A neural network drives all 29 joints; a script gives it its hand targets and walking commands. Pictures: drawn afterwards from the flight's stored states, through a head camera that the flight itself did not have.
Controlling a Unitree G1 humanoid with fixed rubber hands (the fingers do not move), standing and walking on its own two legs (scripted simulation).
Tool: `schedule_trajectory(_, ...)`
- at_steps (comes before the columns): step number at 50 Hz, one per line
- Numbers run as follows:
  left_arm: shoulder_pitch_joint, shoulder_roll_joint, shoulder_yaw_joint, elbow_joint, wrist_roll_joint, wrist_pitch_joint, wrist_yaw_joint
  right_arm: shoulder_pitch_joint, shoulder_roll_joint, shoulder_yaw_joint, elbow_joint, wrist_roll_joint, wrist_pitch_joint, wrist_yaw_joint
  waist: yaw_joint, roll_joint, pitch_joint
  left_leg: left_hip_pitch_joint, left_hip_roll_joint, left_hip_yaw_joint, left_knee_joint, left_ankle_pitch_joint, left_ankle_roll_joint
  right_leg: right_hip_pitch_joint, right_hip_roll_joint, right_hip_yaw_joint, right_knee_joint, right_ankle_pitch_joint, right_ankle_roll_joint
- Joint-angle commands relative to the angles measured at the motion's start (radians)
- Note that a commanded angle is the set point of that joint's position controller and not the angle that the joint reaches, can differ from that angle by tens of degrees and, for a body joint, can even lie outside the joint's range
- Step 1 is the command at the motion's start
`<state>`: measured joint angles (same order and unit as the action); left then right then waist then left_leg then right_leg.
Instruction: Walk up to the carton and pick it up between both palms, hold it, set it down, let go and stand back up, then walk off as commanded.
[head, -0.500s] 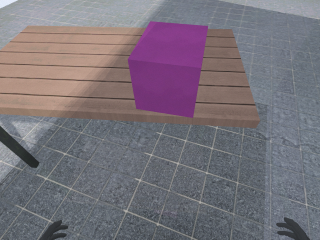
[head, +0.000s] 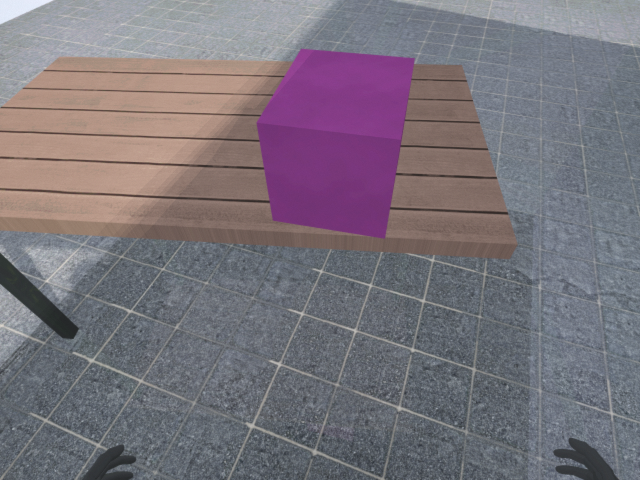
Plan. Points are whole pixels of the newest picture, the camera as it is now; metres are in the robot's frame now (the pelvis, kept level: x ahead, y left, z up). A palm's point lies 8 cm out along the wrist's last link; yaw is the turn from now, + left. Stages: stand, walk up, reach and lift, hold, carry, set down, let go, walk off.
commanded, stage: stand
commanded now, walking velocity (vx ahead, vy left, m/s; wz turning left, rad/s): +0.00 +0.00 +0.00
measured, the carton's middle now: (342, 141) +0.71 -0.01 +0.01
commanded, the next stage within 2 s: none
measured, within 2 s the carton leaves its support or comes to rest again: neither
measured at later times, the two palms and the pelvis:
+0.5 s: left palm out of the picture +0.10 +0.31 -0.09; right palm out of the picture +0.11 -0.32 -0.09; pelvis +0.00 +0.00 +0.00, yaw +0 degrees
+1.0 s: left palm out of the picture +0.10 +0.32 -0.09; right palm out of the picture +0.11 -0.32 -0.09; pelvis +0.00 +0.00 +0.00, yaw +0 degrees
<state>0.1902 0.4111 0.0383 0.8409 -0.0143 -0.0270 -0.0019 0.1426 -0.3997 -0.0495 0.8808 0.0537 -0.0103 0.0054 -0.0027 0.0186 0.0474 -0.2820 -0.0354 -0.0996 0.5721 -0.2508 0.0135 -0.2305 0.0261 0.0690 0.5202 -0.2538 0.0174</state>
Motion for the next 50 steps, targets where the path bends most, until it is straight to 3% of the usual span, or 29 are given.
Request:
schedule_trajectory(1,-0.053,0.161,0.010,0.024,0.023,-0.017,0.002,-0.061,-0.190,-0.014,0.007,-0.079,-0.035,0.000,-0.002,-0.018,-0.148,0.104,0.136,-0.117,-0.205,0.099,0.049,0.053,-0.101,0.069,-0.096,0.136,-0.063)
schedule_trajectory(5,-0.048,0.160,0.014,0.032,0.019,-0.015,0.002,-0.048,-0.197,-0.018,0.012,-0.080,-0.034,0.002,0.004,-0.042,-0.131,0.087,0.142,-0.128,-0.221,0.069,0.051,0.062,-0.095,0.061,-0.089,0.102,-0.065)
schedule_trajectory(7,-0.048,0.158,0.013,0.034,0.021,-0.016,0.002,-0.055,-0.196,-0.018,0.016,-0.078,-0.033,0.002,0.006,-0.005,-0.133,0.082,0.143,-0.126,-0.231,0.032,0.050,0.059,-0.100,0.067,-0.099,0.085,-0.066)
schedule_trajectory(10,-0.052,0.160,0.014,0.028,0.020,-0.017,0.003,-0.059,-0.199,-0.013,0.022,-0.081,-0.033,0.003,0.005,-0.040,-0.130,0.094,0.141,-0.126,-0.229,0.030,0.047,0.044,-0.098,0.071,-0.109,0.081,-0.068)
schedule_trajectory(12,-0.052,0.168,0.010,0.035,0.023,-0.020,0.003,-0.061,-0.197,-0.014,0.024,-0.081,-0.034,0.002,-0.005,-0.016,-0.129,0.095,0.137,-0.123,-0.226,0.056,0.049,0.051,-0.101,0.073,-0.111,0.093,-0.066)
schedule_trajectory(18,-0.052,0.169,0.015,0.038,0.025,-0.022,0.002,-0.059,-0.184,-0.010,0.030,-0.078,-0.035,0.003,0.003,-0.047,-0.126,0.097,0.132,-0.117,-0.224,0.100,0.043,0.057,-0.097,0.068,-0.107,0.111,-0.062)
schedule_trajectory(20,-0.044,0.167,0.013,0.042,0.019,-0.016,0.002,-0.061,-0.205,-0.015,0.031,-0.077,-0.033,0.002,0.004,-0.010,-0.132,0.089,0.140,-0.131,-0.235,0.057,0.046,0.067,-0.101,0.070,-0.107,0.098,-0.062)
schedule_trajectory(23,-0.054,0.157,0.012,0.034,0.019,-0.015,0.002,-0.071,-0.174,-0.006,0.030,-0.080,-0.034,0.001,0.010,-0.019,-0.114,0.064,0.143,-0.134,-0.252,-0.015,0.047,0.057,-0.096,0.065,-0.103,0.064,-0.062)
schedule_trajectory(25,-0.053,0.161,0.012,0.038,0.021,-0.014,0.002,-0.066,-0.194,-0.011,0.031,-0.082,-0.031,0.004,0.012,-0.005,-0.111,0.073,0.136,-0.118,-0.242,0.022,0.043,0.054,-0.100,0.071,-0.115,0.076,-0.064)
schedule_trajectory(26,-0.056,0.166,0.010,0.042,0.023,-0.018,0.001,-0.062,-0.186,-0.010,0.036,-0.082,-0.032,0.004,-0.002,-0.037,-0.123,0.079,0.140,-0.128,-0.243,0.038,0.045,0.062,-0.104,0.069,-0.116,0.088,-0.067)
schedule_trajectory(30,-0.050,0.153,0.006,0.039,0.022,-0.018,-0.001,-0.067,-0.193,-0.011,0.033,-0.080,-0.035,0.002,0.012,-0.021,-0.145,0.101,0.142,-0.125,-0.230,0.070,0.042,0.069,-0.103,0.069,-0.112,0.116,-0.060)
schedule_trajectory(31,-0.050,0.168,0.012,0.044,0.022,-0.017,0.002,-0.049,-0.191,-0.013,0.038,-0.076,-0.032,0.003,-0.006,-0.018,-0.125,0.091,0.140,-0.130,-0.243,0.058,0.044,0.058,-0.103,0.068,-0.105,0.106,-0.063)
schedule_trajectory(33,-0.059,0.169,0.010,0.041,0.024,-0.017,0.001,-0.057,-0.186,-0.011,0.037,-0.078,-0.035,0.000,0.001,-0.060,-0.133,0.106,0.135,-0.109,-0.215,0.107,0.040,0.061,-0.104,0.076,-0.116,0.122,-0.062)
schedule_trajectory(35,-0.051,0.161,0.013,0.043,0.021,-0.015,0.001,-0.065,-0.184,-0.008,0.040,-0.079,-0.035,0.000,0.014,-0.019,-0.141,0.107,0.142,-0.117,-0.224,0.092,0.048,0.065,-0.108,0.072,-0.118,0.102,-0.060)
schedule_trajectory(36,-0.060,0.164,0.011,0.038,0.027,-0.014,0.002,-0.064,-0.185,-0.009,0.035,-0.081,-0.033,0.001,0.005,-0.049,-0.125,0.098,0.139,-0.114,-0.230,0.086,0.043,0.053,-0.104,0.070,-0.122,0.086,-0.063)
schedule_trajectory(39,-0.052,0.168,0.012,0.046,0.020,-0.013,0.001,-0.067,-0.197,-0.008,0.040,-0.082,-0.032,0.003,0.006,-0.021,-0.116,0.081,0.143,-0.124,-0.242,0.019,0.047,0.048,-0.101,0.077,-0.117,0.071,-0.064)
schedule_trajectory(40,-0.048,0.156,0.007,0.045,0.026,-0.013,0.000,-0.062,-0.200,-0.017,0.041,-0.081,-0.031,0.002,0.001,-0.038,-0.127,0.096,0.144,-0.126,-0.242,0.000,0.044,0.054,-0.103,0.066,-0.126,0.068,-0.060)
schedule_trajectory(41,-0.038,0.163,0.010,0.050,0.021,-0.013,0.001,-0.070,-0.198,-0.012,0.037,-0.080,-0.033,0.001,0.010,-0.037,-0.109,0.075,0.147,-0.136,-0.248,0.010,0.044,0.055,-0.099,0.065,-0.122,0.071,-0.060)
schedule_trajectory(43,-0.050,0.167,0.013,0.046,0.022,-0.016,0.001,-0.051,-0.194,-0.012,0.043,-0.074,-0.032,0.003,-0.002,-0.034,-0.132,0.090,0.143,-0.126,-0.246,0.028,0.043,0.065,-0.104,0.068,-0.117,0.099,-0.058)
schedule_trajectory(44,-0.052,0.159,0.013,0.047,0.017,-0.015,0.002,-0.071,-0.192,-0.013,0.042,-0.083,-0.033,0.001,0.012,-0.030,-0.140,0.096,0.141,-0.123,-0.234,0.051,0.046,0.065,-0.105,0.075,-0.122,0.093,-0.062)
schedule_trajectory(48,-0.060,0.165,0.014,0.044,0.023,-0.017,0.004,-0.060,-0.197,-0.015,0.049,-0.080,-0.033,0.001,0.002,-0.059,-0.160,0.107,0.139,-0.115,-0.218,0.121,0.043,0.079,-0.112,0.075,-0.119,0.122,-0.062)
schedule_trajectory(50,-0.051,0.167,0.012,0.046,0.020,-0.016,0.005,-0.066,-0.196,-0.011,0.049,-0.081,-0.032,0.002,0.004,-0.028,-0.143,0.114,0.142,-0.111,-0.220,0.134,0.045,0.066,-0.106,0.071,-0.119,0.128,-0.058)
